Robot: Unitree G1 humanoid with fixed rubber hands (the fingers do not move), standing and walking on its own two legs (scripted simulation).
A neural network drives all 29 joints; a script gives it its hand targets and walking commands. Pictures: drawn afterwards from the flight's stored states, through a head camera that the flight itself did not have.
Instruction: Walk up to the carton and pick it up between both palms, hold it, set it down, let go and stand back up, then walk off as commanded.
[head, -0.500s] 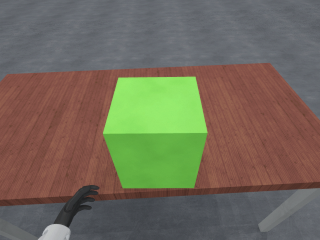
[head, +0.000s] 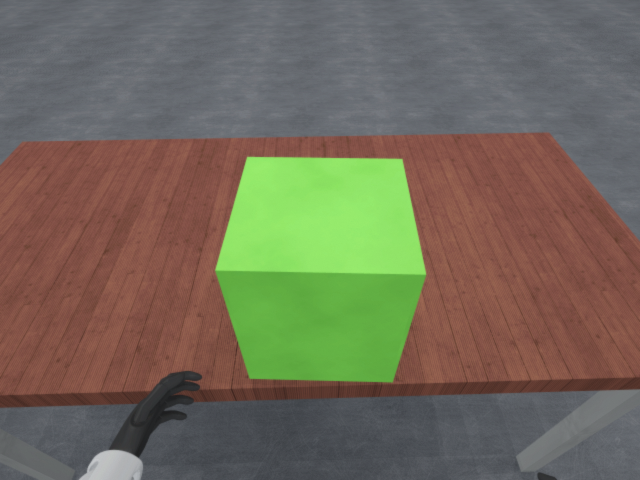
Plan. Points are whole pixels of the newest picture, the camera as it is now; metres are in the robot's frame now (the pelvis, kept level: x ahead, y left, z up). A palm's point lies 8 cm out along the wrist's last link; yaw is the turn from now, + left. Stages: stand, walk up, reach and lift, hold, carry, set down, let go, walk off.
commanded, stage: stand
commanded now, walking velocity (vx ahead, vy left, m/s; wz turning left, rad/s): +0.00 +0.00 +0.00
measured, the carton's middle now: (322, 273) +0.40 +0.02 +0.05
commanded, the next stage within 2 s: walk off in 0.02 s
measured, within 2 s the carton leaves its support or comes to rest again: neither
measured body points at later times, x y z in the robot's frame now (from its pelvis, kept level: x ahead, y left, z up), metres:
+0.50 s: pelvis -0.06 +0.02 -0.01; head +0.01 +0.03 +0.43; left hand +0.21 +0.24 -0.02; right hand +0.07 -0.30 -0.10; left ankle -0.01 +0.15 -0.72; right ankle +0.03 -0.12 -0.71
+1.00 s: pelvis -0.19 -0.01 -0.01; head -0.09 +0.00 +0.42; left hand -0.09 +0.27 -0.15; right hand -0.17 -0.33 -0.12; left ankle -0.21 +0.11 -0.68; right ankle -0.11 -0.09 -0.72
